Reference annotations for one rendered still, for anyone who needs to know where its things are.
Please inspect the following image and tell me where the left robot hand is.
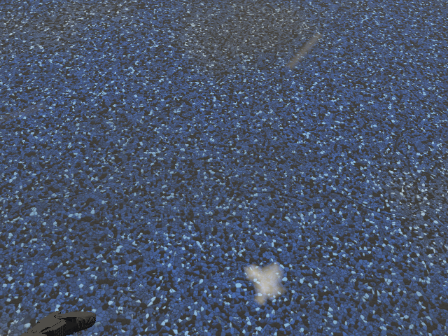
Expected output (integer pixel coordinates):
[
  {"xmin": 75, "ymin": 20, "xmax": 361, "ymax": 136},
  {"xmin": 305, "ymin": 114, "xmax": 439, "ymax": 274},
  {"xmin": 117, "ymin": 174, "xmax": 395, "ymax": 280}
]
[{"xmin": 21, "ymin": 311, "xmax": 96, "ymax": 336}]

